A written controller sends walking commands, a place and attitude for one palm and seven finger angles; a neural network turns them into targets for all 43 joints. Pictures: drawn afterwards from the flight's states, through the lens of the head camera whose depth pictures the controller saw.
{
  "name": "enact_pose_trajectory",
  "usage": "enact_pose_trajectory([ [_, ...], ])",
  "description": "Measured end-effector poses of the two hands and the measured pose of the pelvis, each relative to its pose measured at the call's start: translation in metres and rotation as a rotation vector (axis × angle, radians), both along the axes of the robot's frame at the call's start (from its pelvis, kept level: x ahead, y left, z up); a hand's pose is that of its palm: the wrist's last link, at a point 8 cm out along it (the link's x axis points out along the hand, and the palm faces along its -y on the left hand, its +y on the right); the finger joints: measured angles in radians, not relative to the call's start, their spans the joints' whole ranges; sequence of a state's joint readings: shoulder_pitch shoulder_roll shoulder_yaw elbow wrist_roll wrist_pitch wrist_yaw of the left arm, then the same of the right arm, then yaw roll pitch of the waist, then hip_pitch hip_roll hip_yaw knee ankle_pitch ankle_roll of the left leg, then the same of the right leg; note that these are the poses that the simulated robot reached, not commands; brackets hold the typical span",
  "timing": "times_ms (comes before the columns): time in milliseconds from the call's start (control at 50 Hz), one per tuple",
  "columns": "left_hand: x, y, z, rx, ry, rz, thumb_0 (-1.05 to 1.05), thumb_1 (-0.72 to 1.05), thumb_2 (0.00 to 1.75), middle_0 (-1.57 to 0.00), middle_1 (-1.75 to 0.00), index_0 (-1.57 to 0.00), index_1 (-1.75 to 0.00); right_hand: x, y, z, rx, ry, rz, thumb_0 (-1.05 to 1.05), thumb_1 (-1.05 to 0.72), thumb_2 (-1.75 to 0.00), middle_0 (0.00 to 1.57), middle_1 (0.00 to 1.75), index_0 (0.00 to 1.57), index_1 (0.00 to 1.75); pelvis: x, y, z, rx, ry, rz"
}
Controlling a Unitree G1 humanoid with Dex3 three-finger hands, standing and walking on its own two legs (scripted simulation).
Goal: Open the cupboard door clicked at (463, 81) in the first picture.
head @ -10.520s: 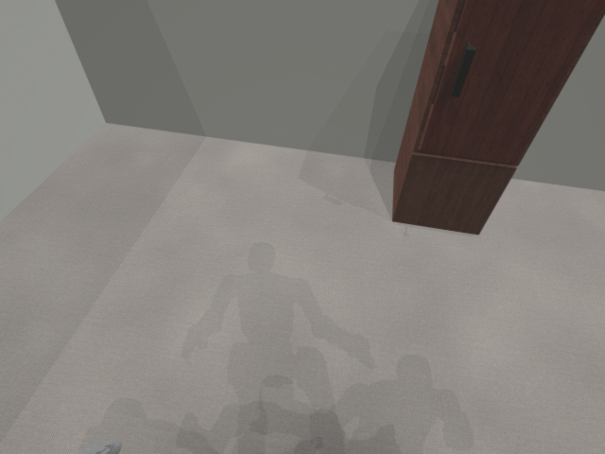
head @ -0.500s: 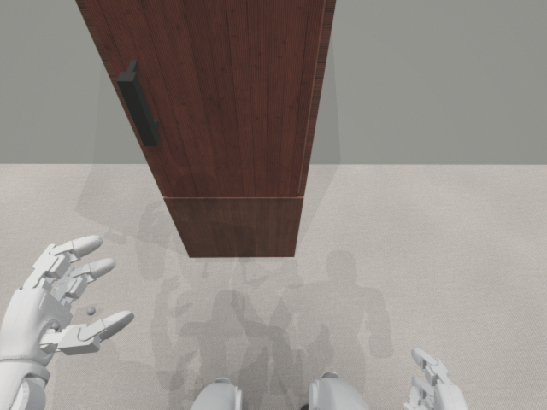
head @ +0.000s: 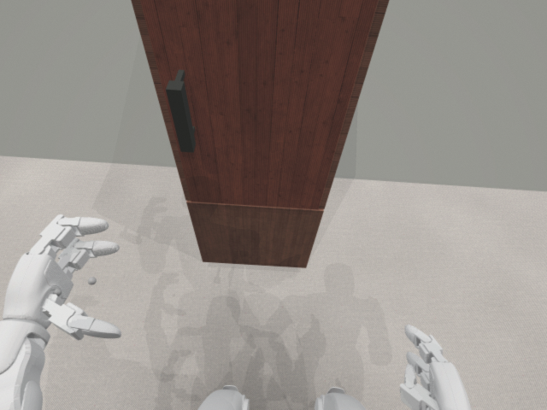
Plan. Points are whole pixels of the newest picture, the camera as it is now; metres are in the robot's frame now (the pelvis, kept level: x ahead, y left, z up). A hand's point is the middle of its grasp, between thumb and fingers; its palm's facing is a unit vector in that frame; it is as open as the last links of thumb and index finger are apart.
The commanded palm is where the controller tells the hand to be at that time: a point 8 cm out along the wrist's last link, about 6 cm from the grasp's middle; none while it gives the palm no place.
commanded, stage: raise the hand with hooked fingers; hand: left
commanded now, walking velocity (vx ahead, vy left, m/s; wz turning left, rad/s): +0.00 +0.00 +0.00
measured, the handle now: (184, 112) +0.61 +0.22 +0.05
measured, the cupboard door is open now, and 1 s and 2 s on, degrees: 0 0 0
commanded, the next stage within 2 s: move the hooked fingers beside the handle in 0.72 s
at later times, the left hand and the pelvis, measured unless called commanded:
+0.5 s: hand (100, 250) +0.30 +0.26 +0.06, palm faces +0.05 -1.00 -0.04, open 14.0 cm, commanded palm +0.27 +0.31 +0.06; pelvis +0.01 -0.01 +0.01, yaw -1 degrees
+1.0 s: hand (111, 241) +0.32 +0.25 +0.06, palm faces +0.07 -1.00 -0.03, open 14.0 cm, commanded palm +0.30 +0.30 +0.06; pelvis +0.00 -0.03 +0.00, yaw +0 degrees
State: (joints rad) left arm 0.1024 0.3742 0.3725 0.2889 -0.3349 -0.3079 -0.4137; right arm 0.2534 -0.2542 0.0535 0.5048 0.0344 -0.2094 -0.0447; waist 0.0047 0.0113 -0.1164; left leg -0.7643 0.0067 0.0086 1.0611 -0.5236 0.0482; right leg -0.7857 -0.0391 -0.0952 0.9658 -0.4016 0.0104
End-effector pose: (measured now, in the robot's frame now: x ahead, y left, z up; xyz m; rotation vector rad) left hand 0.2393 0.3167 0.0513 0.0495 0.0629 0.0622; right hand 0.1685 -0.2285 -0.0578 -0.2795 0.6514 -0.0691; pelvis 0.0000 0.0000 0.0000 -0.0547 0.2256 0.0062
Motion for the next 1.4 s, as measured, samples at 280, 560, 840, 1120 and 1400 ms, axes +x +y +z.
enact_pose_trajectory([
  [280,0.037,0.017,0.016,0.005,-0.032,-0.017,-0.01,-0.49,0.3,-0.3,-1.2,-0.3,-1.2,-0.018,-0.016,-0.008,-0.036,0.114,-0.042,0.02,-0.9,-0.9,0.21,0.3,0.21,0.3,0.007,-0.001,0.005,-0.001,0.009,-0.004],
  [560,0.037,-0.004,0.01,-0.009,-0.026,-0.003,-0.01,-0.5,0.3,-0.3,-1.2,-0.3,-1.2,-0.031,-0.041,-0.007,-0.044,0.142,-0.079,0.02,-0.9,-0.9,0.2,0.3,0.21,0.3,0.008,-0.014,0.007,0.014,0.011,-0.014],
  [840,0.034,-0.015,0.013,-0.012,-0.031,0.004,-0.01,-0.5,0.3,-0.31,-1.2,-0.3,-1.2,-0.018,-0.043,-0.01,-0.015,0.109,-0.069,0.02,-0.9,-0.9,0.2,0.3,0.21,0.3,0.007,-0.026,0.007,0.022,0.006,-0.012],
  [1120,0.083,-0.012,0.012,-0.021,-0.053,-0.029,-0.01,-0.5,0.3,-0.3,-1.2,-0.3,-1.2,-0.032,-0.052,-0.02,-0.054,0.17,-0.096,0.01,-0.9,-0.9,0.2,0.3,0.21,0.3,0.003,-0.026,0.001,0.019,0.033,-0.014],
  [1400,0.13,0.009,0.0,-0.033,-0.03,-0.004,-0.01,-0.5,0.3,-0.3,-1.2,-0.3,-1.2,-0.085,-0.056,-0.03,-0.09,0.355,-0.173,0.01,-0.9,-0.9,0.2,0.3,0.21,0.3,0.003,-0.015,-0.004,0.011,0.083,-0.034],
])
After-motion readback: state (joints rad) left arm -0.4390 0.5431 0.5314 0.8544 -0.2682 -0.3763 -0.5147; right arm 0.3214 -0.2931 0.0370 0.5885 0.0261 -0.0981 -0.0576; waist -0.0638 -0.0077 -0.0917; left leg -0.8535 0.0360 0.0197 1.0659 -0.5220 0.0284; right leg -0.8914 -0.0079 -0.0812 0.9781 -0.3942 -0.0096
